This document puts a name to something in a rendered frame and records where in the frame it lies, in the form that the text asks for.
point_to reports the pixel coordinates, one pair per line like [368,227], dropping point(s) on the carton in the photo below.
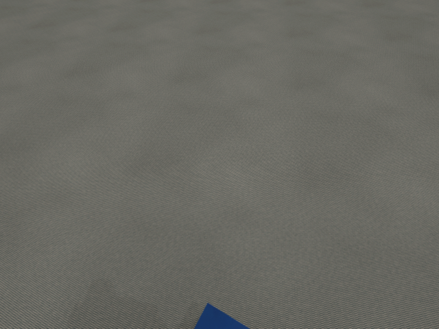
[213,318]

